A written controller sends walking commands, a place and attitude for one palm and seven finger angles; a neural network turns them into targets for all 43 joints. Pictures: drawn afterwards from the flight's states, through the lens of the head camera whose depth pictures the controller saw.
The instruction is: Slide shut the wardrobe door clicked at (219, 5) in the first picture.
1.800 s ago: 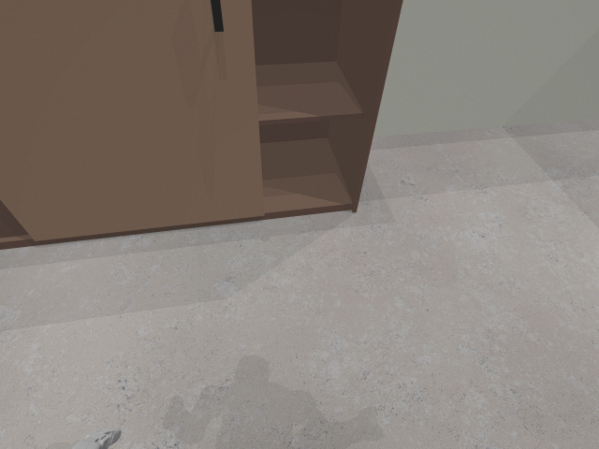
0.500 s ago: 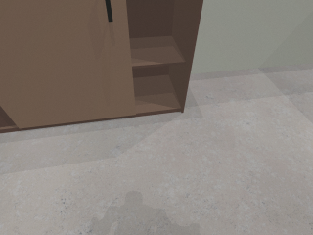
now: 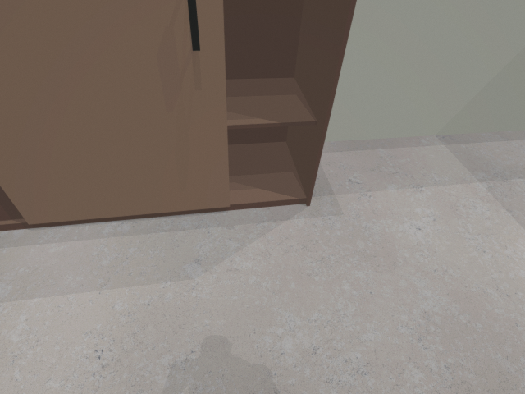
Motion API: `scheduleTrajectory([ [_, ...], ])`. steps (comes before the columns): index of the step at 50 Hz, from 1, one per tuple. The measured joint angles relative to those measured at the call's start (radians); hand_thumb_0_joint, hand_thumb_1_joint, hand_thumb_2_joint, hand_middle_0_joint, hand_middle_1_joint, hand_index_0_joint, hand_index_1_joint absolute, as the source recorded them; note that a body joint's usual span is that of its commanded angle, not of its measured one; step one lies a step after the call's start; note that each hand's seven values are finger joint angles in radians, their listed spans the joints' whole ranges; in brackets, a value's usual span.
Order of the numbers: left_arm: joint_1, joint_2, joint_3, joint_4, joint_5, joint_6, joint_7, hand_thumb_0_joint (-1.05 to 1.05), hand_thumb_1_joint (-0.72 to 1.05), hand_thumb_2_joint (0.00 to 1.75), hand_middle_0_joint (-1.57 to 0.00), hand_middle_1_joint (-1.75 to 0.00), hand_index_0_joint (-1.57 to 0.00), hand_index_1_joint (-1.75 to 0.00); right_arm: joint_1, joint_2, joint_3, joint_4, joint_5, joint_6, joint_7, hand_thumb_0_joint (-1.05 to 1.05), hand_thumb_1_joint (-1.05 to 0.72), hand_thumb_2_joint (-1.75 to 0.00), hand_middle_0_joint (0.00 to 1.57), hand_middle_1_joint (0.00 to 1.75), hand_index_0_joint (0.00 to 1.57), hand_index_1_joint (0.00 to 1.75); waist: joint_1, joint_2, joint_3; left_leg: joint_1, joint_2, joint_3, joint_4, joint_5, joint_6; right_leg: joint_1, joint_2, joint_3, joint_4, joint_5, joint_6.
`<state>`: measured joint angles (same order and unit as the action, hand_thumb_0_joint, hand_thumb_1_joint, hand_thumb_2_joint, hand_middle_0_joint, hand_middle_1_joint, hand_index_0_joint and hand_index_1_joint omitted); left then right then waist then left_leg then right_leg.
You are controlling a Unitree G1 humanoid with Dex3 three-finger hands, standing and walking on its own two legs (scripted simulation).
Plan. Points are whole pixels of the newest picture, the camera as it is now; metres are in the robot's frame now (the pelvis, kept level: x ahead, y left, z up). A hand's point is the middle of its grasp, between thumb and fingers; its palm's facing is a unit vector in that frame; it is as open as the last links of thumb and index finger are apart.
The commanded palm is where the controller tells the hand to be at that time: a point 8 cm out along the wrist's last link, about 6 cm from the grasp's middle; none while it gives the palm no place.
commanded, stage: walk to a spot facing it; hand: left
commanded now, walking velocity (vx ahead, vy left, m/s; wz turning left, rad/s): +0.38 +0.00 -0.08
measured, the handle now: (192, 10) +1.08 +0.29 +0.19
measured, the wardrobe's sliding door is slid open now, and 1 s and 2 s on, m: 0.41 0.41 0.41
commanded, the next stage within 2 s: turn to face it in 0.60 s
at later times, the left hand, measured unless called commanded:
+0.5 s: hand (212, 314) +0.32 +0.12 -0.18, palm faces -0.08 -0.98 -0.19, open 7.3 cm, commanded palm none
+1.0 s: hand (193, 334) +0.28 +0.16 -0.20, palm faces +0.20 -0.97 -0.13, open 7.3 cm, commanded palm none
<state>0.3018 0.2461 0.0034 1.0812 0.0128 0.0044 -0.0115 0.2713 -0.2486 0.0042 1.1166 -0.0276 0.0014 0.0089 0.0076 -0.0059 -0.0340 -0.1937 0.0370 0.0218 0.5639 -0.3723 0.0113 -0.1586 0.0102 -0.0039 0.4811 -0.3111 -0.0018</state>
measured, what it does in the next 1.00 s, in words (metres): walks ahead: right foot, then left foot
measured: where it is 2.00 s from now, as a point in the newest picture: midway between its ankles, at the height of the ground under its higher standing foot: (251, 333)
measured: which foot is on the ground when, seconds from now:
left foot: down 0.00-0.42, up 0.44-0.88, down 0.90-1.00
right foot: down 0.00-0.04, up 0.06-0.40, down 0.42-0.92, up 0.94-1.00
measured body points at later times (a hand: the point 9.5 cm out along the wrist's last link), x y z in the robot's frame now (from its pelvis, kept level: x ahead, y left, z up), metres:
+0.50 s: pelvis +0.19 -0.05 -0.02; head +0.22 -0.05 +0.43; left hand +0.32 +0.17 -0.16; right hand +0.03 -0.24 -0.17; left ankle +0.03 +0.10 -0.65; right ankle +0.27 -0.13 -0.73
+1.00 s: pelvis +0.34 +0.00 -0.01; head +0.37 +0.04 +0.44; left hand +0.27 +0.21 -0.18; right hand +0.47 -0.22 -0.14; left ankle +0.40 +0.07 -0.73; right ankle +0.28 -0.14 -0.68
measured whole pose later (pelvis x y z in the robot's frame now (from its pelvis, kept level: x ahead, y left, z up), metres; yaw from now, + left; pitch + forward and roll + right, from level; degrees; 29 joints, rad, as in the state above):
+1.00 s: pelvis +0.34 +0.00 -0.01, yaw +6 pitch -1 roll -2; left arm 0.35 0.17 0.03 1.08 0.01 0.00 0.03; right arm 0.14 -0.15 -0.02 0.98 -0.02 -0.02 0.00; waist 0.04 -0.04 0.09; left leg -0.38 0.04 0.14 0.64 -0.24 0.09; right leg -0.31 -0.08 -0.14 1.03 -0.56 0.04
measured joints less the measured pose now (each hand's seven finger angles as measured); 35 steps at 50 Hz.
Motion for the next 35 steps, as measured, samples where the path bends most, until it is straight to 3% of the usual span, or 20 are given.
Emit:
scheduleTrajectory([
  [2,0.038,-0.013,0.005,0.01,-0.002,0.002,-0.002,0.0,0.91,0.9,-0.2,-0.3,-0.21,-0.3,0.03,0.024,-0.003,0.004,0.001,-0.014,-0.001,0.01,-0.91,-0.9,0.2,0.3,0.2,0.3,0.001,-0.023,0.002,0.019,-0.013,0.021,0.0,0.016,-0.001,-0.009,-0.015,0.015,0.054,-0.046,-0.005],
  [5,0.068,-0.036,0.009,0.035,0.005,0.017,-0.002,0.0,0.91,0.9,-0.2,-0.3,-0.21,-0.3,0.084,0.059,-0.009,-0.001,-0.003,-0.048,-0.01,0.01,-0.91,-0.9,0.2,0.3,0.2,0.3,-0.012,-0.034,0.008,0.065,-0.02,0.053,-0.029,-0.026,0.011,-0.113,-0.019,0.002,0.325,-0.138,-0.019],
  [9,0.033,-0.049,0.021,0.027,0.008,0.009,-0.011,0.01,0.91,0.9,-0.2,-0.3,-0.2,-0.3,0.173,0.107,-0.006,0.016,-0.001,-0.075,-0.027,0.0,-0.91,-0.9,0.2,0.3,0.2,0.3,-0.04,-0.029,0.043,0.154,-0.021,0.052,-0.147,0.003,0.012,-0.273,-0.042,-0.042,0.554,-0.105,-0.013],
  [12,-0.025,-0.054,0.029,-0.007,0.007,0.004,-0.018,0.01,0.91,0.9,-0.2,-0.3,-0.2,-0.3,0.225,0.133,-0.005,0.049,0.001,-0.077,-0.032,0.0,-0.91,-0.9,0.2,0.3,0.2,0.3,-0.043,-0.023,0.074,0.221,-0.018,0.056,-0.229,0.017,0.004,-0.366,-0.072,-0.06,0.538,-0.028,-0.005],
  [15,-0.092,-0.058,0.034,-0.041,0.004,0.001,-0.02,0.01,0.92,0.9,-0.2,-0.3,-0.2,-0.3,0.26,0.147,-0.007,0.076,0.0,-0.076,-0.036,0.01,-0.91,-0.9,0.2,0.3,0.2,0.3,-0.048,-0.014,0.106,0.284,-0.013,0.069,-0.284,0.01,-0.011,-0.407,-0.089,-0.084,0.395,0.049,-0.008],
  [20,-0.181,-0.062,0.039,-0.086,0.003,-0.025,-0.02,0.0,0.92,0.9,-0.2,-0.3,-0.2,-0.3,0.288,0.143,-0.017,0.111,0.003,-0.069,-0.035,0.01,-0.91,-0.9,0.2,0.3,0.2,0.3,-0.064,0.01,0.136,0.35,0.019,0.093,-0.231,-0.088,-0.045,-0.345,-0.049,-0.127,0.167,0.113,-0.051],
  [21,-0.186,-0.058,0.04,-0.095,0.006,-0.04,-0.019,0.0,0.92,0.9,-0.2,-0.3,-0.2,-0.3,0.295,0.144,-0.019,0.117,0.006,-0.065,-0.032,0.01,-0.91,-0.9,0.2,0.3,0.2,0.3,-0.061,0.005,0.133,0.33,0.026,0.093,-0.138,-0.127,-0.045,-0.305,-0.043,-0.129,0.126,0.142,-0.065],
  [23,-0.198,-0.058,0.047,-0.104,0.008,-0.071,-0.007,0.0,0.92,0.9,-0.2,-0.3,-0.2,-0.3,0.267,0.143,-0.023,0.12,0.015,-0.049,-0.026,0.01,-0.91,-0.9,0.2,0.3,0.2,0.3,-0.051,0.003,0.139,0.186,0.043,0.054,0.231,-0.147,-0.017,-0.305,-0.037,-0.139,0.193,0.139,-0.077],
  [25,-0.195,-0.06,0.046,-0.099,0.001,-0.079,0.001,0.0,0.92,0.9,-0.2,-0.3,-0.2,-0.3,0.214,0.135,-0.033,0.102,0.019,-0.039,-0.022,0.01,-0.91,-0.9,0.2,0.3,0.2,0.3,-0.051,0.001,0.145,0.026,0.041,0.01,0.557,-0.099,0.009,-0.259,-0.029,-0.151,0.204,0.085,-0.084],
  [26,-0.186,-0.063,0.045,-0.092,0.0,-0.077,0.005,0.0,0.92,0.9,-0.2,-0.3,-0.2,-0.3,0.184,0.129,-0.039,0.088,0.018,-0.036,-0.021,0.01,-0.91,-0.9,0.2,0.3,0.2,0.3,-0.051,0.001,0.141,-0.047,0.045,0.005,0.649,-0.059,0.016,-0.229,-0.025,-0.156,0.183,0.074,-0.083],
  [29,-0.143,-0.078,0.044,-0.065,-0.002,-0.074,0.022,-0.01,0.93,0.9,-0.2,-0.3,-0.2,-0.3,0.096,0.106,-0.052,0.029,0.007,-0.031,-0.022,0.01,-0.91,-0.9,0.2,0.3,0.2,0.3,-0.054,0.011,0.111,-0.229,0.068,0.001,0.716,0.042,0.015,-0.143,-0.01,-0.174,0.093,0.083,-0.074],
  [35,-0.055,-0.067,0.039,-0.028,0.006,-0.07,0.031,-0.01,0.95,0.9,-0.2,-0.3,-0.21,-0.3,-0.019,0.085,-0.066,-0.066,0.0,-0.011,-0.009,0.0,-0.92,-0.9,0.2,0.3,0.19,0.3,-0.05,0.028,0.046,-0.41,0.096,0.024,0.565,0.167,-0.015,-0.012,0.004,-0.227,-0.043,0.077,-0.064],
])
